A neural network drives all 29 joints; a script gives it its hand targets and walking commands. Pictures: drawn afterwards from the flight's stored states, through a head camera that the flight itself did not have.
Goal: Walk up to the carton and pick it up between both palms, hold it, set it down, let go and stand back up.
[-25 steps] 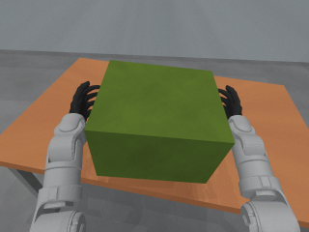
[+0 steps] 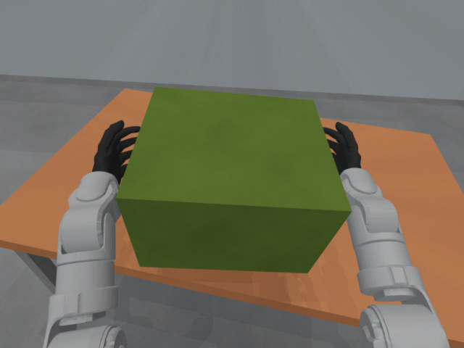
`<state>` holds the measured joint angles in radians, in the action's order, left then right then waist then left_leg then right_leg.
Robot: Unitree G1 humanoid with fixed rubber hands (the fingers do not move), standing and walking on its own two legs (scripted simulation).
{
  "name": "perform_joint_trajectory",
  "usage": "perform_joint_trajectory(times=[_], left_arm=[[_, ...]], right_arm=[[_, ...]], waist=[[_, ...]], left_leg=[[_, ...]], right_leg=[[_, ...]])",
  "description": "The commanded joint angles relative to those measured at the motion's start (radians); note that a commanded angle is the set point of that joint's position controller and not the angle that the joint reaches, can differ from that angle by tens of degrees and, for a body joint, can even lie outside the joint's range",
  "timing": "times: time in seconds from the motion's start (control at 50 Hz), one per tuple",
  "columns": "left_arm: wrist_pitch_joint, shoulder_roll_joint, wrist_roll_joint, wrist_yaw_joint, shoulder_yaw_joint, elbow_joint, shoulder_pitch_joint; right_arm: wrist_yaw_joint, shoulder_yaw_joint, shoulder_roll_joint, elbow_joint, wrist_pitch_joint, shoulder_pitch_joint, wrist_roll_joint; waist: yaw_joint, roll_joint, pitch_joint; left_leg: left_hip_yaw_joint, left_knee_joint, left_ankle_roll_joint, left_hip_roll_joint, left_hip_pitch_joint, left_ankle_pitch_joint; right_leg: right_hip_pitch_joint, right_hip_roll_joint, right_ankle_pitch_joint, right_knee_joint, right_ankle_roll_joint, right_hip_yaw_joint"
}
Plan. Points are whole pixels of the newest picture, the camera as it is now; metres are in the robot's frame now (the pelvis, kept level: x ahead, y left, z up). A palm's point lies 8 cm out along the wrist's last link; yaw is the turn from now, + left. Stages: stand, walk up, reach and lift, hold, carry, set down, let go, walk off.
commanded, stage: hold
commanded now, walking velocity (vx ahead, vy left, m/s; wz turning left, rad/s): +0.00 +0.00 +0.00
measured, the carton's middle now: (230, 179) +0.37 -0.01 +0.12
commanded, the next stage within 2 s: none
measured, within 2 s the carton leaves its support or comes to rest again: neither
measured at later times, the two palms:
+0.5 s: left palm (105, 164) +0.35 +0.19 +0.18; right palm (344, 159) +0.36 -0.20 +0.18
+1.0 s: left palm (99, 164) +0.34 +0.19 +0.19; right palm (341, 160) +0.36 -0.19 +0.18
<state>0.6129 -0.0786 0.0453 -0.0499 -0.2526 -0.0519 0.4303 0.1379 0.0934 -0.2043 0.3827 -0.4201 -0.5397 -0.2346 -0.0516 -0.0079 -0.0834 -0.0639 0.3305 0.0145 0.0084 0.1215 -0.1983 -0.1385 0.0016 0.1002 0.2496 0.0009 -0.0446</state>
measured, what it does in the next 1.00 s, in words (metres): stands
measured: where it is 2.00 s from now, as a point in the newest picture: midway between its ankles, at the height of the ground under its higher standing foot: outside the picture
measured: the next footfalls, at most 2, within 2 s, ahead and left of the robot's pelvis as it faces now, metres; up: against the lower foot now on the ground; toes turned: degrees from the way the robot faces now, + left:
none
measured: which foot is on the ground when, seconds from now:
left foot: down 0.00-1.00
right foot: down 0.00-1.00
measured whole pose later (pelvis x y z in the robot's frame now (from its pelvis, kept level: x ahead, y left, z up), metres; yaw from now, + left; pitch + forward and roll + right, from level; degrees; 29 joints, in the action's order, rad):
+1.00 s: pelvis +0.00 +0.00 +0.00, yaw +0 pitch -1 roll -1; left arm 0.68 -0.08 0.07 -0.06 -0.28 -0.07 0.50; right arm 0.14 0.09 -0.21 0.43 -0.46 -0.61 -0.24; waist -0.04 -0.01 -0.09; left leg -0.07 0.34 0.01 0.00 0.12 -0.20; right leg -0.13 0.00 0.10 0.26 0.00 -0.03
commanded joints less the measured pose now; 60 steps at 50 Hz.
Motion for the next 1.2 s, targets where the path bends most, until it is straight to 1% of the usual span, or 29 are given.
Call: perform_joint_trajectory(times=[0.0, 0.02, 0.08, 0.12, 0.16, 0.18, 0.2, 0.22, 0.26, 0.32, 0.36, 0.44, 0.5, 0.54, 0.58, 0.66, 0.72, 0.74, 0.78, 0.8, 0.82, 0.88, 0.92, 0.96, 1.04, 1.08, 1.12, 1.14, 1.18], left_arm=[[-0.055, 0.515, -0.133, -0.081, 0.589, 0.292, 0.698], [-0.043, 0.508, -0.124, -0.08, 0.579, 0.284, 0.696], [0.003, 0.488, -0.06, -0.102, 0.475, 0.113, 0.664], [0.019, 0.505, -0.043, -0.112, 0.453, 0.056, 0.654], [0.003, 0.529, -0.083, -0.106, 0.497, 0.104, 0.733], [-0.006, 0.544, -0.093, -0.094, 0.517, 0.131, 0.759], [-0.005, 0.56, -0.105, -0.085, 0.525, 0.116, 0.766], [-0.016, 0.566, -0.127, -0.077, 0.542, 0.146, 0.794], [-0.02, 0.563, -0.12, -0.068, 0.531, 0.122, 0.794], [-0.013, 0.549, -0.098, -0.08, 0.487, 0.031, 0.745], [-0.026, 0.545, -0.109, -0.087, 0.509, 0.091, 0.772], [-0.024, 0.529, -0.102, -0.098, 0.488, 0.058, 0.791], [-0.016, 0.517, -0.078, -0.108, 0.467, 0.074, 0.77], [-0.02, 0.532, -0.099, -0.108, 0.487, 0.077, 0.773], [-0.032, 0.514, -0.105, -0.105, 0.491, 0.104, 0.796], [-0.025, 0.525, -0.119, -0.096, 0.532, 0.157, 0.751], [-0.013, 0.512, -0.114, -0.096, 0.532, 0.192, 0.726], [-0.008, 0.498, -0.113, -0.1, 0.521, 0.179, 0.726], [0.0, 0.498, -0.102, -0.108, 0.502, 0.153, 0.743], [0.008, 0.485, -0.084, -0.111, 0.475, 0.109, 0.733], [0.006, 0.494, -0.084, -0.115, 0.475, 0.129, 0.75], [0.013, 0.506, -0.084, -0.114, 0.488, 0.126, 0.742], [0.012, 0.525, -0.105, -0.105, 0.528, 0.158, 0.73], [0.006, 0.524, -0.101, -0.103, 0.519, 0.154, 0.714], [0.007, 0.518, -0.091, -0.099, 0.511, 0.15, 0.73], [0.003, 0.524, -0.112, -0.097, 0.529, 0.182, 0.74], [0.0, 0.515, -0.101, -0.094, 0.51, 0.138, 0.79], [0.001, 0.542, -0.104, -0.089, 0.527, 0.178, 0.74], [0.003, 0.543, -0.105, -0.084, 0.529, 0.155, 0.77]], right_arm=[[-0.137, -0.489, 0.587, -0.445, 0.057, -0.717, -0.145], [-0.143, -0.478, 0.568, -0.422, 0.046, -0.717, -0.145], [-0.164, -0.419, 0.54, -0.288, 0.028, -0.746, -0.104], [-0.174, -0.394, 0.532, -0.256, 0.034, -0.779, -0.091], [-0.18, -0.403, 0.572, -0.306, 0.054, -0.858, -0.1], [-0.186, -0.406, 0.58, -0.278, 0.052, -0.842, -0.107], [-0.191, -0.412, 0.585, -0.312, 0.061, -0.887, -0.113], [-0.194, -0.414, 0.597, -0.315, 0.063, -0.891, -0.119], [-0.197, -0.401, 0.589, -0.276, 0.058, -0.877, -0.118], [-0.191, -0.396, 0.591, -0.265, 0.06, -0.894, -0.095], [-0.175, -0.398, 0.612, -0.26, 0.061, -0.86, -0.098], [-0.159, -0.398, 0.634, -0.249, 0.054, -0.871, -0.102], [-0.149, -0.411, 0.629, -0.224, 0.041, -0.831, -0.115], [-0.144, -0.424, 0.635, -0.302, 0.055, -0.899, -0.119], [-0.141, -0.431, 0.64, -0.295, 0.056, -0.881, -0.122], [-0.129, -0.457, 0.619, -0.375, 0.058, -0.857, -0.152], [-0.121, -0.457, 0.599, -0.382, 0.042, -0.812, -0.157], [-0.124, -0.45, 0.588, -0.372, 0.033, -0.816, -0.148], [-0.13, -0.427, 0.584, -0.356, 0.027, -0.83, -0.134], [-0.135, -0.408, 0.577, -0.301, 0.017, -0.818, -0.116], [-0.14, -0.409, 0.593, -0.285, 0.018, -0.811, -0.111], [-0.144, -0.411, 0.579, -0.293, 0.023, -0.828, -0.121], [-0.142, -0.428, 0.571, -0.363, 0.033, -0.847, -0.139], [-0.142, -0.436, 0.576, -0.371, 0.032, -0.838, -0.14], [-0.157, -0.404, 0.555, -0.311, 0.028, -0.816, -0.126], [-0.163, -0.413, 0.568, -0.337, 0.034, -0.82, -0.131], [-0.173, -0.385, 0.559, -0.286, 0.034, -0.851, -0.109], [-0.175, -0.405, 0.568, -0.311, 0.041, -0.816, -0.121], [-0.18, -0.388, 0.557, -0.287, 0.043, -0.847, -0.118]], waist=[[-0.015, 0.043, -0.467], [-0.01, 0.053, -0.443], [0.027, 0.014, -0.287], [0.036, 0.012, -0.257], [0.032, 0.017, -0.351], [0.027, 0.032, -0.365], [0.039, 0.024, -0.403], [0.026, 0.016, -0.441], [0.021, 0.025, -0.417], [0.038, -0.023, -0.396], [0.014, 0.003, -0.431], [0.013, 0.003, -0.408], [0.018, 0.019, -0.37], [0.026, 0.002, -0.43], [0.021, -0.002, -0.447], [0.008, 0.034, -0.472], [-0.001, 0.03, -0.449], [-0.001, 0.004, -0.426], [0.005, 0.011, -0.394], [0.011, -0.001, -0.325], [0.012, -0.009, -0.342], [0.013, 0.022, -0.368], [-0.001, 0.039, -0.409], [0.0, 0.014, -0.422], [0.002, 0.044, -0.379], [-0.002, 0.028, -0.421], [0.006, 0.038, -0.385], [0.008, 0.044, -0.427], [0.009, 0.062, -0.385]], left_leg=[[0.028, -0.001, 0.056, -0.07, -0.038, 0.422], [0.029, -0.007, 0.059, -0.068, -0.032, 0.409], [0.046, -0.071, 0.03, -0.057, 0.034, 0.211], [0.048, -0.09, 0.023, -0.049, 0.058, 0.149], [0.047, -0.071, 0.019, -0.051, 0.056, 0.159], [0.042, -0.063, 0.024, -0.045, 0.033, 0.198], [0.041, -0.048, 0.024, -0.044, 0.013, 0.214], [0.04, -0.035, 0.025, -0.045, 0.004, 0.241], [0.035, -0.037, 0.029, -0.046, 0.0, 0.241], [0.047, -0.058, 0.003, -0.052, 0.03, 0.169], [0.044, -0.042, 0.011, -0.058, 0.026, 0.218], [0.046, -0.053, 0.006, -0.07, 0.067, 0.173], [0.047, -0.052, 0.015, -0.072, 0.062, 0.206], [0.045, -0.04, 0.012, -0.073, 0.062, 0.225], [0.046, -0.038, 0.012, -0.077, 0.054, 0.24], [0.034, 0.008, 0.033, -0.075, -0.012, 0.374], [0.031, 0.002, 0.036, -0.076, -0.012, 0.376], [0.033, -0.011, 0.032, -0.074, 0.005, 0.341], [0.038, -0.036, 0.025, -0.074, 0.036, 0.257], [0.043, -0.054, 0.02, -0.069, 0.054, 0.215], [0.045, -0.058, 0.018, -0.065, 0.053, 0.21], [0.042, -0.039, 0.03, -0.065, 0.028, 0.263], [0.034, -0.003, 0.045, -0.064, -0.016, 0.359], [0.034, -0.002, 0.042, -0.066, -0.028, 0.375], [0.036, -0.03, 0.044, -0.059, -0.014, 0.307], [0.036, -0.021, 0.041, -0.06, -0.019, 0.32], [0.037, -0.036, 0.039, -0.057, -0.002, 0.263], [0.034, -0.024, 0.043, -0.053, -0.033, 0.315], [0.03, -0.036, 0.046, -0.048, -0.02, 0.277]], right_leg=[[0.324, 0.061, -0.38, 0.068, 0.012, 0.024], [0.307, 0.061, -0.335, 0.057, 0.006, 0.025], [0.235, 0.048, -0.11, 0.009, -0.008, 0.022], [0.213, 0.048, -0.032, 0.0, -0.02, 0.017], [0.209, 0.051, -0.038, 0.014, -0.015, 0.017], [0.206, 0.059, -0.046, 0.023, -0.02, 0.012], [0.197, 0.063, -0.042, 0.022, -0.02, 0.011], [0.201, 0.067, -0.075, 0.028, -0.017, 0.011], [0.19, 0.063, -0.085, 0.029, -0.016, 0.013], [0.2, 0.056, -0.073, 0.014, -0.01, 0.023], [0.239, 0.051, -0.144, 0.032, -0.003, 0.028], [0.283, 0.04, -0.169, 0.032, 0.012, 0.032], [0.301, 0.036, -0.207, 0.038, 0.014, 0.032], [0.31, 0.043, -0.227, 0.045, 0.018, 0.027], [0.318, 0.043, -0.25, 0.056, 0.025, 0.024], [0.329, 0.055, -0.363, 0.069, 0.02, 0.017], [0.331, 0.056, -0.357, 0.065, 0.02, 0.018], [0.324, 0.057, -0.325, 0.059, 0.02, 0.015], [0.297, 0.048, -0.235, 0.044, 0.015, 0.017], [0.269, 0.047, -0.184, 0.032, 0.011, 0.017], [0.273, 0.047, -0.167, 0.032, 0.011, 0.016], [0.28, 0.051, -0.19, 0.036, 0.004, 0.015], [0.277, 0.065, -0.259, 0.048, 0.0, 0.008], [0.289, 0.065, -0.295, 0.044, 0.003, 0.012], [0.245, 0.06, -0.194, 0.036, -0.006, 0.012], [0.257, 0.062, -0.204, 0.034, -0.008, 0.013], [0.224, 0.056, -0.13, 0.025, -0.008, 0.01], [0.245, 0.064, -0.17, 0.039, -0.01, 0.007], [0.2, 0.063, -0.108, 0.028, -0.02, 0.005]])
